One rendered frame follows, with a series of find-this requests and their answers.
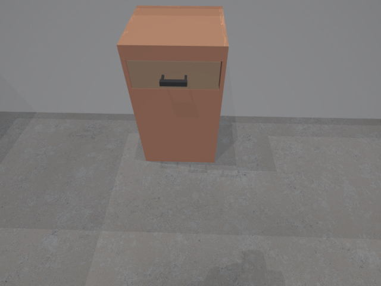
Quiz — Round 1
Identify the handle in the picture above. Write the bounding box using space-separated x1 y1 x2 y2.
159 75 188 87

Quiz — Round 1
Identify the cabinet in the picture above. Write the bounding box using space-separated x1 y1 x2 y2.
117 5 229 163

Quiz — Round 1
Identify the drawer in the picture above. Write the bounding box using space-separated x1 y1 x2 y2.
126 60 221 89

